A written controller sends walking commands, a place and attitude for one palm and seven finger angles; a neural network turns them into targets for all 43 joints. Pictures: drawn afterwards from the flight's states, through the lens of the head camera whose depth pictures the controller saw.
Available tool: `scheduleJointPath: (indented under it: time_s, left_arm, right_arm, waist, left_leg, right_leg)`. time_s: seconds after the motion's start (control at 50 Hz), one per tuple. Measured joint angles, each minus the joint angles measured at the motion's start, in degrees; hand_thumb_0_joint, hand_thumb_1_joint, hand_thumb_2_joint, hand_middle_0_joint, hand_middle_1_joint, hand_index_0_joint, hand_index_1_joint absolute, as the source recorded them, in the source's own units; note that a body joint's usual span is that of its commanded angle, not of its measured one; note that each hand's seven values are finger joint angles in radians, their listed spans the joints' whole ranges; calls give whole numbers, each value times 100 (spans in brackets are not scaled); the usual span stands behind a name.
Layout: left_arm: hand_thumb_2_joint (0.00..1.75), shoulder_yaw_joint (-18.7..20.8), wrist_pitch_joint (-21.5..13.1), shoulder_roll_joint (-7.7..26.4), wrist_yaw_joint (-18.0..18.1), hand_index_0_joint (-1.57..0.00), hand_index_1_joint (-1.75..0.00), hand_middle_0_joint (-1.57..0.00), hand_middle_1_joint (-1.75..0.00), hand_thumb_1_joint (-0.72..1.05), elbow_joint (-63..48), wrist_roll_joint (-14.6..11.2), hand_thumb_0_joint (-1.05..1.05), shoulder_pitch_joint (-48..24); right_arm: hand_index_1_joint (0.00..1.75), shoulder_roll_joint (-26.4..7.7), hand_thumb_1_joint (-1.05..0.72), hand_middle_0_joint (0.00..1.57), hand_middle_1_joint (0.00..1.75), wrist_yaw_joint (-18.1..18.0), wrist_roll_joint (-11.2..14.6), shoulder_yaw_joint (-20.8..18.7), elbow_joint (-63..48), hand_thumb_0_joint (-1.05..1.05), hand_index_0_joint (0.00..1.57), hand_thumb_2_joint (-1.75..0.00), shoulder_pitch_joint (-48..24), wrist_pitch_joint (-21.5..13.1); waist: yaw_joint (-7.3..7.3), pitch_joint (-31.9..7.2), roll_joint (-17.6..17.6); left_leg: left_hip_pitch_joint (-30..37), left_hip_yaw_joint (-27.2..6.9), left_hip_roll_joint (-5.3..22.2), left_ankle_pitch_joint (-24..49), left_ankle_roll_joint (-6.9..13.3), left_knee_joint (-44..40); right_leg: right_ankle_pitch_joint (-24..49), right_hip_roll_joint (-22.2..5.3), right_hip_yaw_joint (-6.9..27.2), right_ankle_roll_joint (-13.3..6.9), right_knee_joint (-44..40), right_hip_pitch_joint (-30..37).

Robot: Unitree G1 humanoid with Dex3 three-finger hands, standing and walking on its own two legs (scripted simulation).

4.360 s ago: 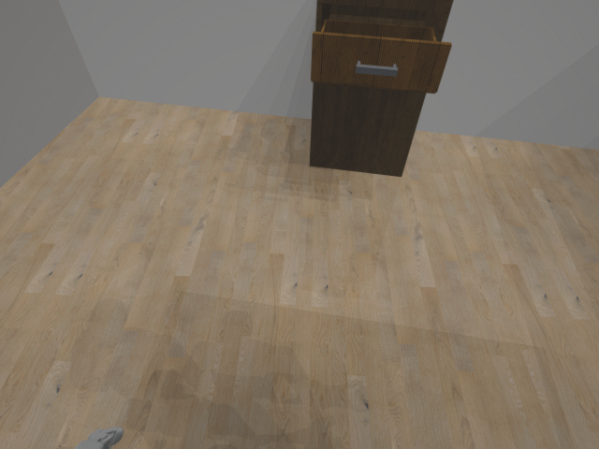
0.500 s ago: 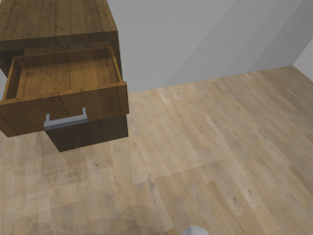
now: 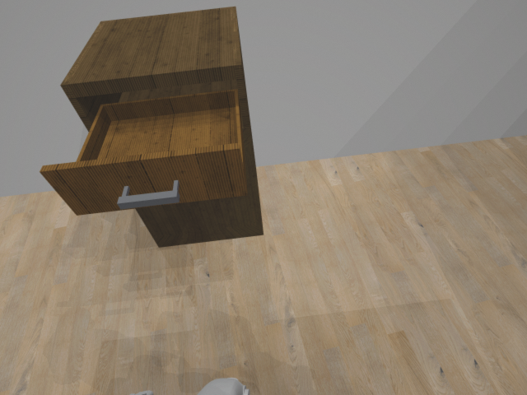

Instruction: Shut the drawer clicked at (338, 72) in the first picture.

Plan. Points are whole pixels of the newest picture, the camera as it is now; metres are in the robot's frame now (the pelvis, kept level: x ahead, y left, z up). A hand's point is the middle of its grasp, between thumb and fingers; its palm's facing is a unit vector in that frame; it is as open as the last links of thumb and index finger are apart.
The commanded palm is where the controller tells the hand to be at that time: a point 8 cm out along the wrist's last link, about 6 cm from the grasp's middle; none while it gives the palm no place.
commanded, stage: take the last steps up to it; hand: left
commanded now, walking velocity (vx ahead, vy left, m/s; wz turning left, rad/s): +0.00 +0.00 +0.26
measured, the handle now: (150, 193) +0.56 +0.29 -0.07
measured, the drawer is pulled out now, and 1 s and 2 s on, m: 0.30 0.30 0.30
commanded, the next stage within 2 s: come to a stop and stand still in 1.12 s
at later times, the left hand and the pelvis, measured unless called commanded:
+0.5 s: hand out of the picture -0.05 +0.24 -0.18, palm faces +0.18 -0.97 -0.17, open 7.4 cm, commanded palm none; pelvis +0.04 +0.06 +0.00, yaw +6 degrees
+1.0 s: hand (169, 338) +0.26 +0.21 -0.17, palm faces +0.10 -0.97 -0.22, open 7.3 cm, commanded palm none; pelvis +0.18 +0.02 -0.01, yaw +5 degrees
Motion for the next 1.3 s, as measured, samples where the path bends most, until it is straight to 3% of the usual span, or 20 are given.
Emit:
scheduleJointPath:
  time_s: [0.08, 0.18, 0.28, 0.32, 0.34, 0.38, 0.42, 0.46, 0.56, 0.66, 0.78, 0.82, 0.84, 0.9, 0.96, 1.04, 1.12, 1.24, 1.3]
  left_arm:
    - [90, -20, -78, -32, -20, -20, -30, -21, -30, 91, 103, 17, 1, 211]
    - [90, -24, -171, -28, -73, -20, -30, -21, -30, 91, 330, 70, 1, 556]
    - [90, 21, -211, 103, -123, -20, -30, -21, -30, 91, 690, 111, 1, 1000]
    - [90, 46, -183, 176, -131, -20, -30, -21, -30, 91, 860, 83, 1, 1188]
    - [90, 49, -159, 197, -136, -20, -30, -21, -30, 91, 929, 55, 1, 1298]
    - [90, 57, -44, 286, -135, -20, -30, -21, -30, 91, 1129, 46, 1, 1367]
    - [90, 70, 47, 322, -145, -20, -30, -20, -30, 91, 1251, 85, 1, 1406]
    - [90, 80, 60, 339, -188, -20, -30, -20, -30, 91, 1306, 94, 1, 1320]
    - [90, 89, -38, 324, -248, -20, -30, -20, -30, 91, 1103, 70, 1, 825]
    - [90, 93, -41, 283, -269, -19, -30, -20, -30, 91, 836, 43, 1, 246]
    - [90, 70, -94, 208, -295, -19, -30, -20, -30, 91, 574, 9, 1, -349]
    - [90, 64, -233, 223, -299, -20, -30, -20, -30, 91, 470, 25, 1, -432]
    - [90, 83, -341, 238, -282, -20, -30, -20, -30, 91, 437, 45, 1, -463]
    - [90, 83, -455, 174, -214, -20, -30, -20, -30, 91, 446, -17, 1, -485]
    - [90, 37, -394, 72, -151, -20, -30, -20, -30, 91, 565, -30, 0, -303]
    - [90, 67, -348, 20, -48, -20, -30, -21, -30, 94, 744, -19, 0, -11]
    - [90, 34, -344, 16, -77, -20, -30, -21, -30, 94, 882, 11, 0, 257]
    - [90, 25, -337, -71, -109, -20, -30, -20, -30, 92, 1059, 49, 0, 618]
    - [90, 11, -266, -95, -86, -20, -30, -20, -30, 92, 1189, 10, 1, 772]
  right_arm:
    - [30, -29, -91, 19, 30, -14, 9, 26, 68, 0, 20, -90, -118, 40]
    - [30, -29, -91, 19, 30, 2, 1, 103, 153, 0, 20, -90, -376, 36]
    - [30, 76, -91, 19, 30, 51, 16, 206, 129, 0, 19, -90, -629, -141]
    - [30, 138, -91, 19, 30, 41, 29, 265, 96, 0, 19, -90, -687, -280]
    - [30, 143, -91, 19, 30, 31, 33, 298, 63, 0, 20, -90, -687, -375]
    - [30, 285, -91, 19, 30, -7, 21, 330, 79, 0, 20, -90, -702, -495]
    - [30, 410, -91, 19, 30, -25, -1, 395, 79, 0, 20, -90, -563, -547]
    - [30, 517, -91, 20, 30, -77, 5, 441, 133, 0, 20, -90, -358, -603]
    - [30, 457, -95, 20, 30, -202, 56, 377, 382, -2, 20, -89, 158, -730]
    - [30, 479, -94, 20, 30, -215, 40, 395, 724, -1, 20, -90, 706, -714]
    - [30, 503, -92, 20, 30, -216, -18, 388, 1049, 0, 20, -90, 1161, -669]
    - [30, 533, -92, 20, 30, -196, 3, 387, 1152, 0, 20, -90, 1314, -636]
    - [30, 564, -92, 20, 30, -172, 36, 384, 1206, 0, 20, -90, 1331, -605]
    - [30, 565, -91, 20, 30, -147, 106, 339, 1187, 0, 20, -90, 1110, -495]
    - [30, 523, -91, 20, 30, -126, 59, 281, 1007, 1, 20, -90, 808, -447]
    - [30, 511, -91, 19, 30, -112, 0, 247, 699, 0, 20, -90, 434, -421]
    - [30, 550, -92, 19, 30, -85, -24, 240, 561, 0, 20, -90, 139, -393]
    - [30, 470, -94, 19, 30, -56, 5, 226, 613, 1, 20, -90, -11, -432]
    - [30, 492, -94, 19, 30, -117, 22, 288, 658, 1, 20, -90, -22, -562]
  waist:
    - [115, 65, -81]
    - [344, 91, -170]
    - [609, 7, -338]
    - [665, -56, -392]
    - [667, -118, -350]
    - [674, -114, -495]
    - [633, -181, -535]
    - [541, -203, -532]
    - [425, -88, -575]
    - [307, 17, -600]
    - [1, 212, -404]
    - [-40, 230, -335]
    - [-7, 245, -346]
    - [-28, 390, -235]
    - [-24, 291, -171]
    - [-33, 57, -109]
    - [83, -126, -111]
    - [352, -249, -238]
    - [405, -259, -314]
  left_leg:
    - [258, 27, 266, -72, -125, -87]
    - [773, 156, 432, -303, -115, -973]
    - [1359, 463, 399, -441, 63, -2217]
    - [1765, 608, 364, -91, 134, -3108]
    - [1973, 602, 395, 127, 211, -3564]
    - [2035, 667, 319, 208, 351, -3449]
    - [2230, 708, 317, 53, 427, -3488]
    - [2495, 681, 306, 74, 445, -3757]
    - [3071, 659, 193, 260, 481, -4419]
    - [3474, 703, 131, 167, 431, -4705]
    - [3792, 769, 249, -316, 241, -4517]
    - [3650, 758, 372, -695, 183, -3857]
    - [3343, 763, 430, -846, 216, -3078]
    - [2082, 370, 477, -829, 368, -271]
    - [1071, 362, 602, -282, 388, 615]
    - [318, 421, 806, 227, 244, 28]
    - [207, 512, 877, 487, 134, -914]
    - [845, 642, 737, 339, 113, -2369]
    - [1408, 646, 639, 866, 176, -3313]
  right_leg:
    - [2, -128, -180, -6, -42, 46]
    - [3, -241, -351, 53, -73, 37]
    - [-8, -349, -457, 200, -118, 60]
    - [-105, -376, -484, 300, 19, 40]
    - [-218, -347, -512, 345, 209, -31]
    - [-912, -385, -290, 349, 1086, -310]
    - [-1186, -317, -130, 311, 2079, -696]
    - [-930, -299, -56, 303, 2802, -1082]
    - [-145, -373, 120, 373, 3434, -1928]
    - [369, -393, 64, 356, 2937, -2305]
    - [294, -227, -107, 73, 1402, -1862]
    - [447, -99, -159, -56, 840, -1412]
    - [750, -81, -167, -122, 824, -1373]
    - [476, 27, -286, -225, 1023, -1175]
    - [514, 117, -329, -206, 543, -782]
    - [690, 202, -399, -216, -91, -389]
    - [748, 275, -414, -198, -459, -152]
    - [588, 262, -430, -62, -541, 34]
    - [309, 216, -444, 76, -189, -34]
